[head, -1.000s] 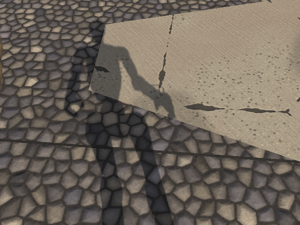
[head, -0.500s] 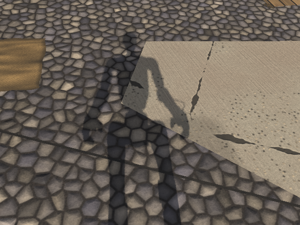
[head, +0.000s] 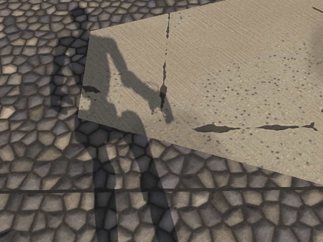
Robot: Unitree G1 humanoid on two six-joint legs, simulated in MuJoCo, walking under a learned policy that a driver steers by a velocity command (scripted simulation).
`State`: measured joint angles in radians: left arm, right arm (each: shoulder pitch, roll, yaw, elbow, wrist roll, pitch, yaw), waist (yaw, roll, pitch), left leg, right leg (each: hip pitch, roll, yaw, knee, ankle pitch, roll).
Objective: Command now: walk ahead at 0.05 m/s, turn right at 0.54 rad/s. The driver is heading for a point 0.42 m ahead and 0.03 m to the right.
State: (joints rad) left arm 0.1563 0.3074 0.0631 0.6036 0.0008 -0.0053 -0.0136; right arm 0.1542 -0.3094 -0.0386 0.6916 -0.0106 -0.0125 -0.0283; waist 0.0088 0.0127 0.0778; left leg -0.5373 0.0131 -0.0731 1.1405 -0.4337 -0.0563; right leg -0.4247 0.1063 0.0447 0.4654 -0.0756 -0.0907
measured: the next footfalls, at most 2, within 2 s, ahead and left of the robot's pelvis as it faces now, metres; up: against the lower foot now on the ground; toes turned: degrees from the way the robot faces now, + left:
left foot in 0.26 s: +0.13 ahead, +0.16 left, +0.00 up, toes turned -15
right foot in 0.72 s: +0.23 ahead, -0.17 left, +0.00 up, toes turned -21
